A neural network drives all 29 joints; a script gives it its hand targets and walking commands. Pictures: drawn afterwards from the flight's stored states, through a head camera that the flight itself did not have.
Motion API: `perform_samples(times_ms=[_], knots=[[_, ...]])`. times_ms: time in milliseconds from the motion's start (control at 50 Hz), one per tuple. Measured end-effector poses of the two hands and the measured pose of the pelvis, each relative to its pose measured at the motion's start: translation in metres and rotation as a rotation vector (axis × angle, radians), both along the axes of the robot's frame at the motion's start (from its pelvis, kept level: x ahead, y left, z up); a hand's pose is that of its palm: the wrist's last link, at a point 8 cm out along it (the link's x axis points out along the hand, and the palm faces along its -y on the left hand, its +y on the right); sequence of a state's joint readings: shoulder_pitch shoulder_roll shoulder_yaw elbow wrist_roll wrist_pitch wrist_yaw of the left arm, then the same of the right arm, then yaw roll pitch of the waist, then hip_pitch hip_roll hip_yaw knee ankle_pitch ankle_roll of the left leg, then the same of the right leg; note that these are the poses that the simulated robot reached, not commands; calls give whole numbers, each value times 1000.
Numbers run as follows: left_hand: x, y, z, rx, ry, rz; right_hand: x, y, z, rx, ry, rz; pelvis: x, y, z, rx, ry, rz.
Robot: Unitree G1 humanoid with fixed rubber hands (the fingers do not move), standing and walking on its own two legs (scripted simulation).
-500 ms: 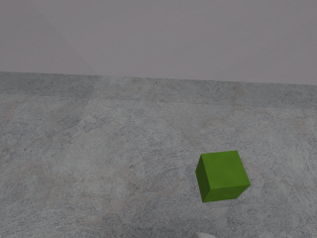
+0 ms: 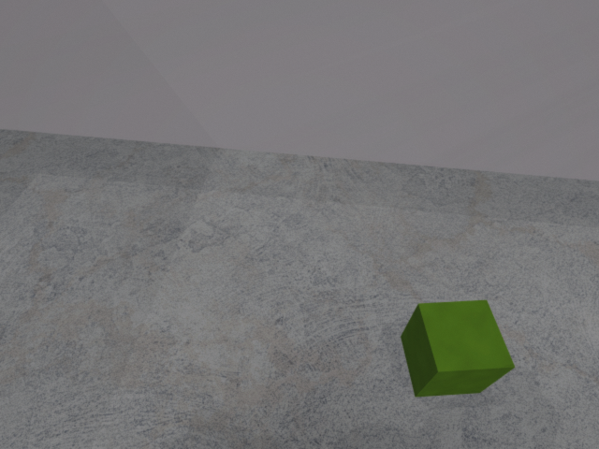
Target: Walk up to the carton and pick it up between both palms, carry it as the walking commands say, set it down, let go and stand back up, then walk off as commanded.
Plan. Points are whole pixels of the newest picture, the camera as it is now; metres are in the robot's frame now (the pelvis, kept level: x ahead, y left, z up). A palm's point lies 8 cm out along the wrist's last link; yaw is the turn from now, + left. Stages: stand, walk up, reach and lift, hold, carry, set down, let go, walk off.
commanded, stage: stand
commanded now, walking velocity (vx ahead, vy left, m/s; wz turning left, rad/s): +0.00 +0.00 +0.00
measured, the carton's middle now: (450, 349) +0.49 -0.43 -0.65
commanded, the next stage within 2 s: walk off in 1.30 s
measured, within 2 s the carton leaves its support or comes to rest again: neither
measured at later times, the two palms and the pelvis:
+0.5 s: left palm out of the picture -0.01 +0.25 -0.14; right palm out of the picture +0.00 -0.22 -0.14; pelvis +0.01 +0.02 +0.00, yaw +0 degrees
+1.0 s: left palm out of the picture -0.03 +0.22 -0.14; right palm out of the picture -0.01 -0.22 -0.14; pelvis +0.01 +0.00 +0.00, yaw +0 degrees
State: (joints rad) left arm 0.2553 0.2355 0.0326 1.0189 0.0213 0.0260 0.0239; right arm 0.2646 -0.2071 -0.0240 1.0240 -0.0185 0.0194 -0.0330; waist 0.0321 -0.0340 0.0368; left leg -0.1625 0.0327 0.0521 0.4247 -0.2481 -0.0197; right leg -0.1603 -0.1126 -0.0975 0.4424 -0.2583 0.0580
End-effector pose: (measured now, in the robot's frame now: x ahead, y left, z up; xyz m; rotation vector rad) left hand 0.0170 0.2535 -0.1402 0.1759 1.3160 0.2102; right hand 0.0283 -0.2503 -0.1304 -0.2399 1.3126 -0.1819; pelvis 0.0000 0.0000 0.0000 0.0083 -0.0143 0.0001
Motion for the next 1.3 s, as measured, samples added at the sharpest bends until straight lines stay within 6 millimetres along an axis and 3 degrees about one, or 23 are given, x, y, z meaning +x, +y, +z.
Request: perform_samples(times_ms=[120, 280, 760, 1300], knots=[[-2, 9, -1, -19, 27, -8, -4, 22, 2, 18, -2, -24, 5, 14, 3, -3, -4, -3], [-9, 9, 0, -20, 67, 2, -19, 33, -4, 39, 36, -46, 9, 20, 4, -4, -6, -2], [-43, -24, -3, -55, 154, 31, -26, 28, -10, 57, 63, -46, 9, 8, 3, -13, -9, 6], [-54, -36, -4, -66, 158, 29, -49, 28, -11, 77, 98, -58, 1, 0, 2, -14, -9, 3]])
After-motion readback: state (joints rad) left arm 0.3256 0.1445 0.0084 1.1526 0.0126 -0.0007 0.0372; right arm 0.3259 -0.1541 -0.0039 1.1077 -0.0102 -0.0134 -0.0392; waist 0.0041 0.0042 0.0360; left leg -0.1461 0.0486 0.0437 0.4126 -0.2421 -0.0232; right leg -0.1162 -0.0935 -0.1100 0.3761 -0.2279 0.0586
